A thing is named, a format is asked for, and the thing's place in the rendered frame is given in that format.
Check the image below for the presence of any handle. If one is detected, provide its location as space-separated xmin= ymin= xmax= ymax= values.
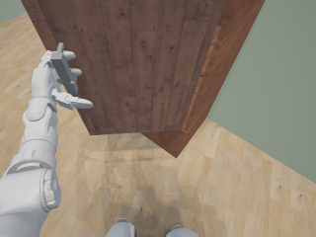
xmin=50 ymin=42 xmax=78 ymax=95

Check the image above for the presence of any robot left thigh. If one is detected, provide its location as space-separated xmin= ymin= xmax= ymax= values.
xmin=105 ymin=222 xmax=135 ymax=237

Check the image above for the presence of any robot left hand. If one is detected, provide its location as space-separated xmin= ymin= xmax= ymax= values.
xmin=31 ymin=50 xmax=94 ymax=111

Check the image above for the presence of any right robot shin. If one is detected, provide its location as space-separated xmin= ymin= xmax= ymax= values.
xmin=171 ymin=225 xmax=182 ymax=231

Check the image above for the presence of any cupboard door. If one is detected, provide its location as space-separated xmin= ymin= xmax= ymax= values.
xmin=21 ymin=0 xmax=226 ymax=135

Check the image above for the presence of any left robot forearm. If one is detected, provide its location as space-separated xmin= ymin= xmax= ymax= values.
xmin=0 ymin=97 xmax=58 ymax=181

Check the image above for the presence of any robot left upper arm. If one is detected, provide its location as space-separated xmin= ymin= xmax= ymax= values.
xmin=0 ymin=168 xmax=62 ymax=237

